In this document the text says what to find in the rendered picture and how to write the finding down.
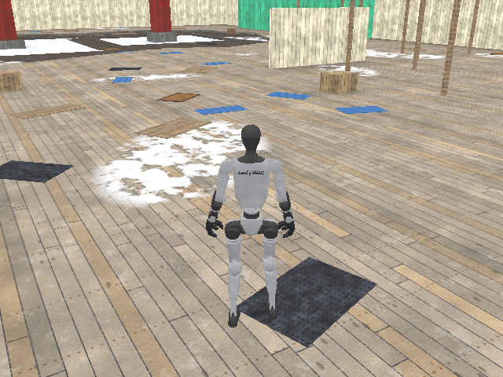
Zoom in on right robot upper arm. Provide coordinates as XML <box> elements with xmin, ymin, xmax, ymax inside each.
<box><xmin>267</xmin><ymin>159</ymin><xmax>288</xmax><ymax>203</ymax></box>

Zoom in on robot right shin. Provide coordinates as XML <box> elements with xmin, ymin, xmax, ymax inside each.
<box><xmin>265</xmin><ymin>258</ymin><xmax>277</xmax><ymax>309</ymax></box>

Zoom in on robot left hand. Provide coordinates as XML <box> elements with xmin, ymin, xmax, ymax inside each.
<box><xmin>205</xmin><ymin>220</ymin><xmax>223</xmax><ymax>237</ymax></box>

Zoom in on robot right hand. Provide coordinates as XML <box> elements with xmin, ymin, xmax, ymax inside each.
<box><xmin>278</xmin><ymin>220</ymin><xmax>295</xmax><ymax>238</ymax></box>

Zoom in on robot right forearm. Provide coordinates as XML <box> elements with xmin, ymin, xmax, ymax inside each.
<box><xmin>279</xmin><ymin>191</ymin><xmax>294</xmax><ymax>223</ymax></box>

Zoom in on left robot upper arm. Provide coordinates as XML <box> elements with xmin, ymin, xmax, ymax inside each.
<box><xmin>215</xmin><ymin>159</ymin><xmax>235</xmax><ymax>203</ymax></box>

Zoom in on robot left forearm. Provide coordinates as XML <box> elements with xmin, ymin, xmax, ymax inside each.
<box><xmin>207</xmin><ymin>190</ymin><xmax>222</xmax><ymax>222</ymax></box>

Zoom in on humanoid robot torso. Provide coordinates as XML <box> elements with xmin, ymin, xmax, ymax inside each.
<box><xmin>233</xmin><ymin>155</ymin><xmax>270</xmax><ymax>236</ymax></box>

